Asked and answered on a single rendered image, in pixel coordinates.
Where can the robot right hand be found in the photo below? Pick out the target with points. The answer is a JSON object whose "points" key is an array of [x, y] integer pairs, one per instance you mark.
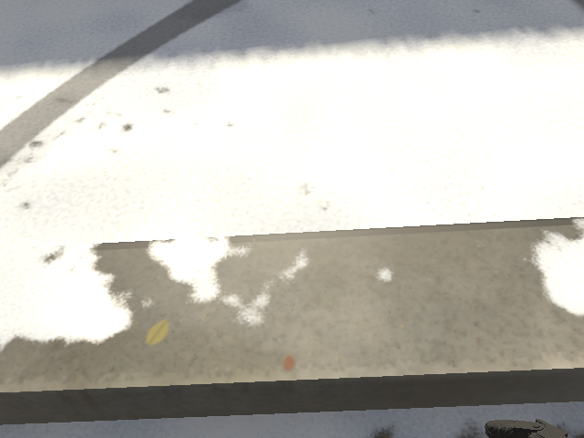
{"points": [[522, 429]]}

